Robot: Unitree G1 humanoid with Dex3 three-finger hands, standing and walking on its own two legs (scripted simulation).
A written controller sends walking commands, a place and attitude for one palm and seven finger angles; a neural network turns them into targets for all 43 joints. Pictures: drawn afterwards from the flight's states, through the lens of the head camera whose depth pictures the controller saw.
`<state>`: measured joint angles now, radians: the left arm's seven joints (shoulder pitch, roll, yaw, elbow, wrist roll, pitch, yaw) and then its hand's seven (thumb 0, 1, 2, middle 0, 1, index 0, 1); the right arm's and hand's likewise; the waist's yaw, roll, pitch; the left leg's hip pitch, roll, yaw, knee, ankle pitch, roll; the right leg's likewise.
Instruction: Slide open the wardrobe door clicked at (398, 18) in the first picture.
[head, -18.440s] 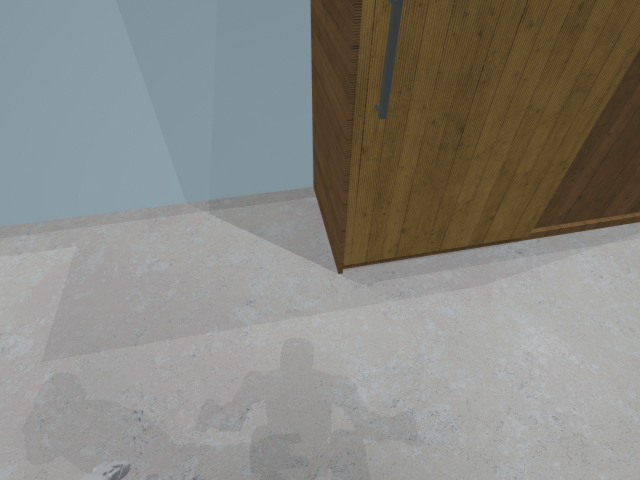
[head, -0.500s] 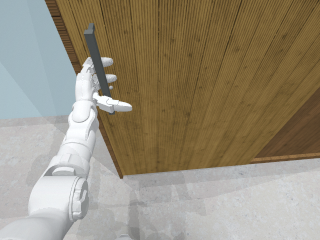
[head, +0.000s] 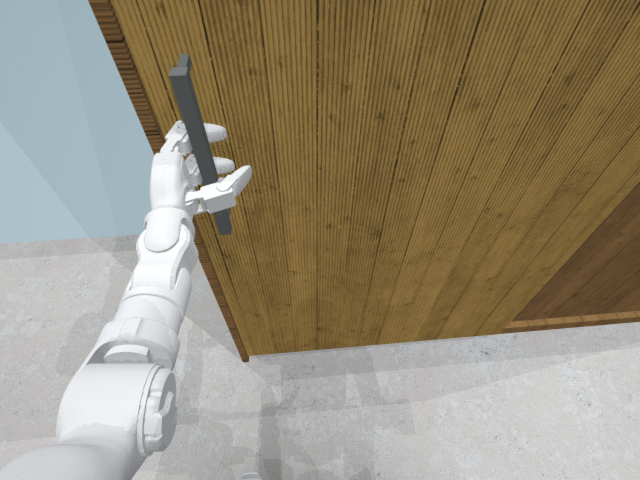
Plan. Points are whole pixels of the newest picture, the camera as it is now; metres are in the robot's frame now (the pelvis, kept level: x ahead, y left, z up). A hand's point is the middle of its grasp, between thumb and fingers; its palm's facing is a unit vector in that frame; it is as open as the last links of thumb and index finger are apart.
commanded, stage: grip the handle and tug to test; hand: left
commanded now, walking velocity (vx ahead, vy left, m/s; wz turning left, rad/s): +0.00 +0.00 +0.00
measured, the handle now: (208, 158) +0.52 +0.14 +0.11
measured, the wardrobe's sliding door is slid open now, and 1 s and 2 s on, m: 0.00 0.00 0.00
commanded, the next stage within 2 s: tug the door sideways, standing still in 0.90 s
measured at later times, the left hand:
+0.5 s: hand (220, 181) +0.46 +0.12 +0.12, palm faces +0.04 -1.00 +0.01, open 5.7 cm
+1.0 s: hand (222, 182) +0.46 +0.11 +0.12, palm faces +0.03 -1.00 +0.01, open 5.9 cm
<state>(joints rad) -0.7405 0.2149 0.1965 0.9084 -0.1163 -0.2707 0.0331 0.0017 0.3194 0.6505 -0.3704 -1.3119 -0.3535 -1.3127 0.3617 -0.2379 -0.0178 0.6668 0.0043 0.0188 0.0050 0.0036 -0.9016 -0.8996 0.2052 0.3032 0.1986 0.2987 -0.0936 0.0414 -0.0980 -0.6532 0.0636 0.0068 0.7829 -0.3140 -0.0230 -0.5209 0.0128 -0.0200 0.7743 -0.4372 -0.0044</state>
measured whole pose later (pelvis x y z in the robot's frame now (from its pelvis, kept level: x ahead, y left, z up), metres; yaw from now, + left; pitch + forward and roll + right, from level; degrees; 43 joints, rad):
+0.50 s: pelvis +0.01 +0.00 +0.00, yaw +0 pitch +10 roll -1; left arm -0.65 0.21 0.20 0.79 -0.13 -0.22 0.00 0.01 0.76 0.82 -0.35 -1.36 -0.35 -1.32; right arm 0.34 -0.24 -0.02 0.64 0.01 0.04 0.00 0.00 -0.90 -0.90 0.20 0.30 0.20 0.30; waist -0.09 0.04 -0.10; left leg -0.60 0.06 0.02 0.75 -0.32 -0.02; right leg -0.47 0.01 -0.01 0.74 -0.44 -0.01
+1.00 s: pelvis +0.04 +0.00 +0.01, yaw -2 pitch +10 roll +0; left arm -0.42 0.17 0.16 0.46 -0.15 -0.10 0.03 0.02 0.80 0.80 -0.26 -1.35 -0.27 -1.32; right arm 0.34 -0.23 -0.02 0.59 0.01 0.05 0.02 0.01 -0.90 -0.90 0.20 0.30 0.20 0.30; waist -0.08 0.04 -0.11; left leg -0.50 0.07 0.05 0.68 -0.34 -0.02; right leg -0.39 0.01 0.02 0.67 -0.42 0.00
